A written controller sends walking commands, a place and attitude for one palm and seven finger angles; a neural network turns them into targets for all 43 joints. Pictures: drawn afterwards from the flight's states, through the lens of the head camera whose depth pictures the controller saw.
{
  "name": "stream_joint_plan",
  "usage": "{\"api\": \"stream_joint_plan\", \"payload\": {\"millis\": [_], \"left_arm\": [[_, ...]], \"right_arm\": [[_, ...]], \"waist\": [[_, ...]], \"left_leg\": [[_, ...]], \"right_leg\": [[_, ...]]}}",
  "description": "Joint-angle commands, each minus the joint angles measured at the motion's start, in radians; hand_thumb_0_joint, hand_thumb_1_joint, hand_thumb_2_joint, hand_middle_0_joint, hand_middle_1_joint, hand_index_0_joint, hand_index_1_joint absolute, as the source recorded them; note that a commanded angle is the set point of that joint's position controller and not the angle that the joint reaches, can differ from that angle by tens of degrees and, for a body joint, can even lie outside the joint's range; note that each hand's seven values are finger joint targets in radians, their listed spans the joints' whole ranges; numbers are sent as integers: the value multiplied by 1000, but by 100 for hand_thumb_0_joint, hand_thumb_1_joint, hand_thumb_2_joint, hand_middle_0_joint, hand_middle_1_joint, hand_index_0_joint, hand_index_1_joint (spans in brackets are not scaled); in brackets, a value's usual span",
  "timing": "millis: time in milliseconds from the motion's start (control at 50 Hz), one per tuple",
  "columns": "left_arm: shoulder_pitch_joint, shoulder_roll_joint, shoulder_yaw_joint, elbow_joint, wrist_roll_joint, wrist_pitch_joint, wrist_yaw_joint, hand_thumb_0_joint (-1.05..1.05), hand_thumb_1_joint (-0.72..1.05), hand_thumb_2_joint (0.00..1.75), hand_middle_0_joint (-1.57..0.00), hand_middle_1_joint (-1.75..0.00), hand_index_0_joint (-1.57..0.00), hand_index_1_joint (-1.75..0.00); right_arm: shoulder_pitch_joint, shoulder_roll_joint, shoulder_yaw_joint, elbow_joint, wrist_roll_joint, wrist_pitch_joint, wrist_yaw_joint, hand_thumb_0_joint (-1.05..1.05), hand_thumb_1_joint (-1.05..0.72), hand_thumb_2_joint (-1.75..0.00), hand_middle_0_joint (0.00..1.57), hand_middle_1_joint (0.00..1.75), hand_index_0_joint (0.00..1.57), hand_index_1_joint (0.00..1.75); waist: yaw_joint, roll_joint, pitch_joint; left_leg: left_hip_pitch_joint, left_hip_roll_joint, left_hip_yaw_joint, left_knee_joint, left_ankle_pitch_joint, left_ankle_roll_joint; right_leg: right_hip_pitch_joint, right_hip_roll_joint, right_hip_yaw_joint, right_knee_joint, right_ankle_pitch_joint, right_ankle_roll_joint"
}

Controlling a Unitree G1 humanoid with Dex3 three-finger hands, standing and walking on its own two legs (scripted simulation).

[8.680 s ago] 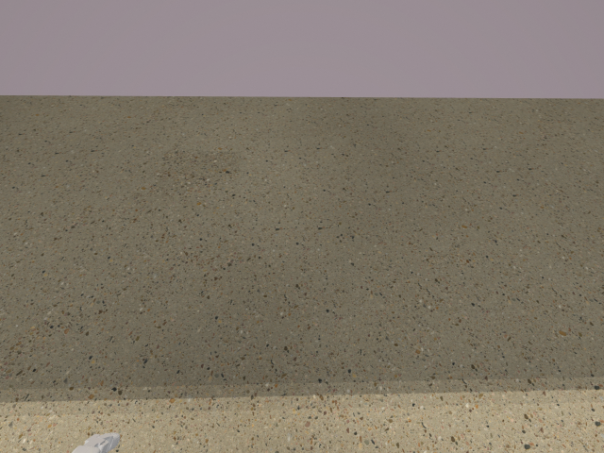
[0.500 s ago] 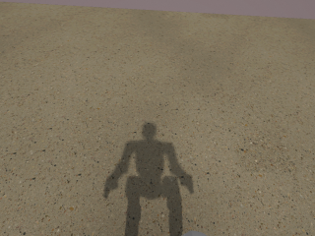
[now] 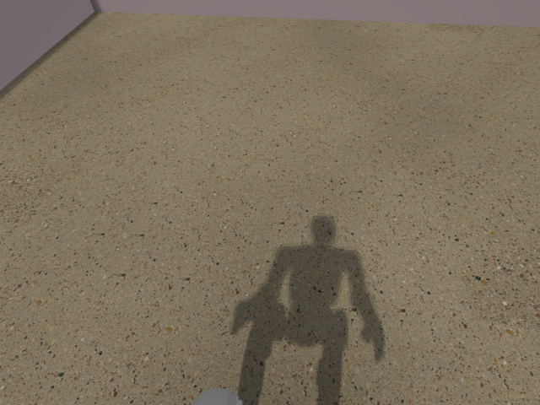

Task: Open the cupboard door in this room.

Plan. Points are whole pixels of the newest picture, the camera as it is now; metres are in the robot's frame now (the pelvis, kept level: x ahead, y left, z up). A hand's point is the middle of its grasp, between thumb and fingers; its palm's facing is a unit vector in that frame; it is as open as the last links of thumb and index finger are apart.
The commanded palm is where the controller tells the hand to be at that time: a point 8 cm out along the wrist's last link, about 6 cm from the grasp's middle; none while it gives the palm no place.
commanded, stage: turn or walk to find it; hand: left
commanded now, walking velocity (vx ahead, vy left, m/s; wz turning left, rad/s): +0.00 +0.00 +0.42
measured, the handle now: out of the picture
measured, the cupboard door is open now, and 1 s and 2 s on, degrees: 0 0 0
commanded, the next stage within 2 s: stand and wait in 1.74 s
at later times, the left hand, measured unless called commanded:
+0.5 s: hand out of the picture +0.03 +0.25 -0.16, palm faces +0.22 -0.94 -0.26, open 7.4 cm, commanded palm none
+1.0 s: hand out of the picture -0.10 +0.21 -0.18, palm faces +0.46 -0.86 -0.22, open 7.4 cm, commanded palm none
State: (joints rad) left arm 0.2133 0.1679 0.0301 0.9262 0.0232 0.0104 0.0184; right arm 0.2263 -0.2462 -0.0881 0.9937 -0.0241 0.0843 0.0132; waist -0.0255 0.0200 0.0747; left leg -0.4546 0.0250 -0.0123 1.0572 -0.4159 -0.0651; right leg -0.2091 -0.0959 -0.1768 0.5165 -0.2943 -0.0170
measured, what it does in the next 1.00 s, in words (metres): steps on the spot, turning left: left foot, then right foot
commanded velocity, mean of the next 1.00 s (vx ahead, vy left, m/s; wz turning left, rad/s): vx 0.00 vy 0.00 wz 0.42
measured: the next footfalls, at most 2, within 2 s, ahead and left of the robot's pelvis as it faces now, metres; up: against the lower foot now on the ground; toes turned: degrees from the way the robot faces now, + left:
left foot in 0.16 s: +0.02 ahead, +0.15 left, +0.00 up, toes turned +9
right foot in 0.56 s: +0.05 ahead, -0.09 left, +0.00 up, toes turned +9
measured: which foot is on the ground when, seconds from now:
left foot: up 0.00-0.14, down 0.16-0.58, up 0.60-0.98, down 1.00-1.00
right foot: down 0.00-0.16, up 0.18-0.54, down 0.56-1.00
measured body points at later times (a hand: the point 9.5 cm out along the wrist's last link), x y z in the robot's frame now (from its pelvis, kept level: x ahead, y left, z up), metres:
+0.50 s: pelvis -0.01 +0.03 +0.00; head +0.02 +0.03 +0.45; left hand +0.02 +0.30 -0.14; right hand +0.11 -0.20 -0.15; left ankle -0.02 +0.15 -0.74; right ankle +0.00 -0.10 -0.71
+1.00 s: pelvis -0.04 +0.02 -0.01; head -0.01 +0.05 +0.44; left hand -0.12 +0.26 -0.17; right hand +0.14 -0.18 -0.15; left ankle -0.09 +0.12 -0.74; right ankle +0.01 -0.09 -0.74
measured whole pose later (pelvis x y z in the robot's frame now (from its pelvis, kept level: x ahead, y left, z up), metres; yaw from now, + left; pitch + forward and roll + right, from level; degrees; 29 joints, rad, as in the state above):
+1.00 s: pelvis -0.04 +0.02 -0.01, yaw +26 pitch -1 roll +0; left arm 0.26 0.21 0.05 0.97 0.02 0.02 0.01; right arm 0.17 -0.23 -0.06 0.98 -0.01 0.06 0.01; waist 0.01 -0.02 0.09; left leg -0.27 0.04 0.07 0.61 -0.34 -0.04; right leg -0.25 -0.15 -0.26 0.62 -0.34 0.02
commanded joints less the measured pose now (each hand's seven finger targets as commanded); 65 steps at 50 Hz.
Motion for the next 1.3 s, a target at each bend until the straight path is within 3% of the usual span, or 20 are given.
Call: {"api": "stream_joint_plan", "payload": {"millis": [0,100,120,140,160,280,400,500,520,560,600,640,680,880,940,960,980,1000,1100,1280], "left_arm": [[73,241,63,-25,9,-17,15,0,90,90,-20,-30,-20,-30],[40,250,70,-12,-1,-2,10,0,90,90,-20,-30,-20,-30],[59,222,65,-22,-11,5,6,0,90,90,-20,-30,-20,-30],[63,157,53,-54,-16,10,0,0,90,90,-20,-30,-20,-30],[-14,147,35,-78,-6,19,5,0,90,90,-20,-30,-20,-30],[-10,147,43,-26,-11,23,-8,0,90,90,-20,-30,-20,-30],[-53,133,37,-60,-12,18,-4,0,90,90,-20,-30,-20,-30],[55,142,41,-43,-16,-1,2,0,90,90,-20,-30,-20,-30],[96,171,46,-38,-11,-11,6,0,90,90,-20,-30,-20,-30],[106,300,65,-55,5,-17,13,0,90,90,-20,-30,-20,-30],[26,248,63,-80,-4,-14,20,0,90,90,-20,-30,-20,-30],[-45,194,45,-93,-5,-20,15,0,90,90,-20,-30,-20,-30],[-20,179,41,-87,-4,-27,16,0,90,90,-20,-30,-20,-30],[97,252,65,-12,8,-15,13,0,90,90,-20,-30,-20,-30],[54,253,69,-4,0,-5,11,0,90,90,-20,-30,-20,-30],[49,232,66,-12,-9,3,8,0,90,90,-20,-30,-20,-30],[69,175,58,-38,-15,11,1,0,90,90,-20,-30,-20,-30],[8,140,36,-73,-7,16,0,0,90,90,-20,-30,-20,-30],[-4,155,52,-11,-5,24,-11,0,90,90,-20,-30,-20,-30],[-71,139,44,-51,-11,23,1,0,90,90,-20,-30,-20,-30]], "right_arm": [[-105,-37,12,-100,14,-40,2,0,-90,-90,20,30,20,30],[-10,-54,14,-76,15,-59,-2,0,-90,-90,20,30,20,30],[16,-110,4,-74,11,-71,-2,0,-90,-90,20,30,20,30],[52,-210,-19,-79,3,-78,-6,0,-90,-90,20,30,20,30],[98,-243,-26,-61,5,-70,-13,0,-90,-90,20,30,20,30],[-50,-159,2,-91,5,-79,-31,0,-90,-90,20,30,20,30],[-16,-162,-10,-89,0,-70,-26,0,-90,-90,20,30,20,30],[-60,-153,-19,-113,4,-61,-20,0,-90,-90,20,30,20,30],[-61,-127,-15,-120,11,-63,-17,0,-90,-90,20,30,20,30],[-73,-56,-8,-160,12,-58,-9,0,-90,-90,20,30,20,30],[-71,-91,-22,-137,3,-33,-8,0,-90,-90,20,30,20,30],[-27,-76,-16,-91,-1,-29,3,0,-90,-90,20,30,20,30],[-11,-69,-11,-78,1,-29,5,0,-90,-90,20,30,20,30],[-109,-34,21,-95,17,-48,0,0,-90,-90,20,30,20,30],[-30,-51,19,-77,14,-57,-4,0,-90,-90,20,30,20,30],[6,-86,11,-69,12,-66,-2,0,-90,-90,20,30,20,30],[33,-184,-11,-77,4,-75,-5,0,-90,-90,20,30,20,30],[78,-243,-20,-71,7,-67,-7,0,-90,-90,20,30,20,30],[-51,-144,7,-89,7,-80,-32,0,-90,-90,20,30,20,30],[25,-145,-9,-82,3,-76,-28,0,-90,-90,20,30,20,30]], "waist": [[74,-207,-79],[21,-179,-135],[5,-38,-169],[-12,248,-170],[-50,249,-157],[15,133,-92],[-10,133,-102],[44,126,-129],[65,41,-149],[80,-284,-109],[46,-234,-41],[5,-146,-17],[16,-170,-48],[82,-217,-113],[29,-192,-121],[4,-91,-135],[-6,189,-157],[-33,276,-127],[22,123,-79],[-14,114,-98]], "left_leg": [[1,6,58,-202,-63,0],[239,-6,106,-578,163,26],[387,66,22,-673,321,56],[502,312,-295,-689,655,171],[424,389,-339,-721,696,260],[324,216,-172,-714,601,222],[333,213,-240,-695,605,237],[202,151,-256,-603,541,184],[130,99,-223,-532,418,138],[-101,-85,-40,-146,-166,43],[-105,-36,-97,99,-108,49],[-104,-12,-64,172,20,29],[-102,-4,-41,166,50,10],[44,-2,83,-292,-51,11],[219,1,115,-525,130,25],[341,37,68,-643,254,44],[463,252,-232,-697,482,139],[413,381,-322,-742,629,224],[310,221,-181,-755,503,202],[360,217,-258,-737,549,238]], "right_leg": [[131,-264,153,-126,494,-125],[63,-232,64,31,430,-39],[-56,-186,26,159,308,15],[-308,-56,-19,348,-156,90],[-317,-26,60,493,-367,89],[-294,-11,138,538,-148,96],[-234,26,136,342,-169,96],[17,58,110,-16,37,83],[125,8,150,-143,117,73],[130,-379,491,-238,241,-108],[-23,-334,457,-274,109,-127],[-22,-234,272,-229,175,-89],[34,-214,210,-205,283,-86],[164,-268,137,-93,557,-125],[67,-254,68,-9,435,-57],[-35,-219,29,92,315,-6],[-253,-91,-25,281,-21,71],[-318,-34,23,447,-351,88],[-326,-26,149,615,-109,91],[-299,8,161,453,-142,109]]}}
